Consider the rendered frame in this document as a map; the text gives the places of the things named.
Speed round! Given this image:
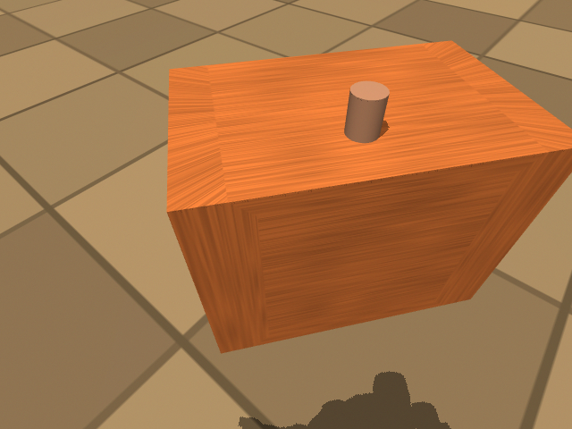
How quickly can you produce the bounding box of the can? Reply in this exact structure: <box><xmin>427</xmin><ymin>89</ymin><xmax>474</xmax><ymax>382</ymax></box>
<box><xmin>344</xmin><ymin>81</ymin><xmax>390</xmax><ymax>143</ymax></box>

